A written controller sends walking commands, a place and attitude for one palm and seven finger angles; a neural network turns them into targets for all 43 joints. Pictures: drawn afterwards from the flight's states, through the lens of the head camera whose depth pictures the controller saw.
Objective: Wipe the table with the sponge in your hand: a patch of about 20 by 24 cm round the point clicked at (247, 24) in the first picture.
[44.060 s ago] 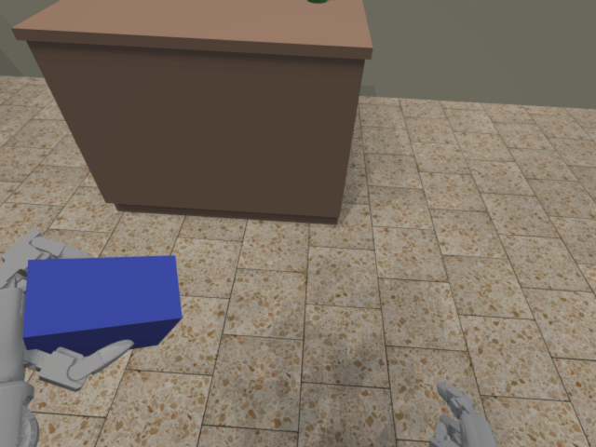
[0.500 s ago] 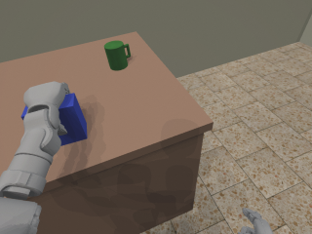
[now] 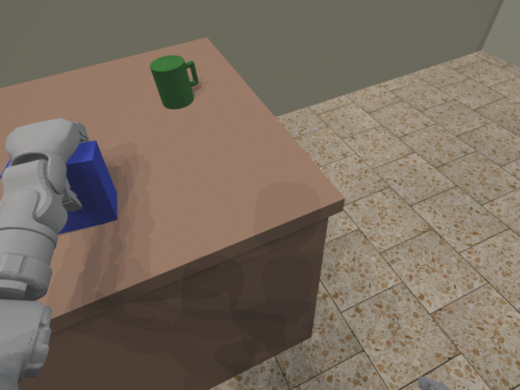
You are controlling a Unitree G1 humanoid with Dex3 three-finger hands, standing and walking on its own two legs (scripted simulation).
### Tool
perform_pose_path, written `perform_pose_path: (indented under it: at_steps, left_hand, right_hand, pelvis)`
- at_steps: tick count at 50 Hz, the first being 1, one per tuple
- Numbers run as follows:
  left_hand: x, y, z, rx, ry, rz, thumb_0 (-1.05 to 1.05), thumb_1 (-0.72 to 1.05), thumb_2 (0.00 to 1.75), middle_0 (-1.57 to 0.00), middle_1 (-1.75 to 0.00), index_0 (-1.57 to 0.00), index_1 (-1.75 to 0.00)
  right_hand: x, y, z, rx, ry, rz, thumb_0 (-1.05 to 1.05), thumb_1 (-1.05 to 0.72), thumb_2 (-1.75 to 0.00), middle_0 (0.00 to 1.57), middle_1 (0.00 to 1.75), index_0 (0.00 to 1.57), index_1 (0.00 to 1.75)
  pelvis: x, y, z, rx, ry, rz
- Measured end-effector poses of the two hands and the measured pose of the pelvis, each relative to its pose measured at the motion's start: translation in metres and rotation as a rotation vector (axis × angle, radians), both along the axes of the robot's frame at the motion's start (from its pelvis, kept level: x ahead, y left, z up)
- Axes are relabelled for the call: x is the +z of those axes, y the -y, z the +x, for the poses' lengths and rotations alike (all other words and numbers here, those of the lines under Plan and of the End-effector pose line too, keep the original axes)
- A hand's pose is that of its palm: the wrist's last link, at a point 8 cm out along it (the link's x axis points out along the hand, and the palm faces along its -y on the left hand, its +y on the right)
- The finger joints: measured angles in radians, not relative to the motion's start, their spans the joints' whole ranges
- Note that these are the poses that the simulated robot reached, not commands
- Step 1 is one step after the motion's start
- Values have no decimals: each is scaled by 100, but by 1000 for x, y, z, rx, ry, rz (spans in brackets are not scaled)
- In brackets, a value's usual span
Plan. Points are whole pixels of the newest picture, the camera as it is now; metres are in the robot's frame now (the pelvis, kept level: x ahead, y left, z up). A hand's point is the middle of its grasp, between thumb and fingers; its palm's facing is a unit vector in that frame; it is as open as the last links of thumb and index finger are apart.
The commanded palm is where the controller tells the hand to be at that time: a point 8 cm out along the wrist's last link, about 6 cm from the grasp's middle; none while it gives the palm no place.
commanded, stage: wipe forward along the middle lane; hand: left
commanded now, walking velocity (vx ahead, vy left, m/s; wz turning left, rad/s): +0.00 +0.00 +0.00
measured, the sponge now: (73, 198) +0.38 +0.33 +0.11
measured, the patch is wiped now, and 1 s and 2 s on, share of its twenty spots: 0.85 0.95 0.95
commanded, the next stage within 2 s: slide back across to the first lane in 0.10 s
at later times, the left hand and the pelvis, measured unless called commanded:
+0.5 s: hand (49, 161) +0.41 +0.36 +0.16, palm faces -0.04 +0.00 -1.00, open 10.6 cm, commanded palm +0.38 +0.37 +0.21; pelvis +0.01 +0.02 +0.00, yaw -1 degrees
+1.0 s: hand out of the picture +0.38 +0.42 +0.17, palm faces -0.06 +0.01 -1.00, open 10.6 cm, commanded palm +0.35 +0.41 +0.22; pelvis +0.03 +0.06 +0.01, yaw +2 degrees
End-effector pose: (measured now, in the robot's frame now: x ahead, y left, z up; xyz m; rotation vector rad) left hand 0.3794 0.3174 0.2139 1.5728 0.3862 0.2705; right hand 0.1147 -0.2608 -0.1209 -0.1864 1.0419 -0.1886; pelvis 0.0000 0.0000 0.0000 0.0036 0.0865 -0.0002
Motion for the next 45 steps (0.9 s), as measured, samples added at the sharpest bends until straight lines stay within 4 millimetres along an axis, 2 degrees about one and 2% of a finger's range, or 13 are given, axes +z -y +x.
perform_pose_path:
  at_steps: [14, 21, 27, 39, 45]
  left_hand:
    - [1, -18, 21, -4, -24, -8, 2, -56, 104, -67, -131, -72, -127]
    - [2, -27, 20, -27, 15, -12, 2, -56, 104, -67, -131, -72, -128]
    - [4, -40, 15, -6, 46, -14, 2, -56, 104, -66, -132, -71, -128]
    - [10, -80, -8, 43, 35, -12, 1, -55, 104, -66, -132, -71, -129]
    - [10, -94, -16, 48, 27, -7, 1, -55, 104, -66, -132, -71, -129]
  right_hand:
    - [-1, -3, -23, -45, -69, -12, 1, -91, -90, 20, 30, 20, 30]
    - [-1, -12, -21, -52, -83, -5, 1, -91, -90, 20, 30, 20, 30]
    - [2, -26, -2, -27, -56, 6, 1, -91, -90, 20, 30, 20, 30]
    - [19, -61, 64, 76, 69, 18, 1, -91, -90, 20, 30, 20, 30]
    - [25, -78, 89, 141, 97, 13, 1, -91, -90, 20, 30, 20, 30]
  pelvis:
    - [1, -9, 2, -9, -32, -6]
    - [3, -19, 7, -14, -25, -9]
    - [4, -27, 12, -11, -13, -12]
    - [6, -46, 25, 13, 10, -24]
    - [7, -53, 28, 37, 10, -28]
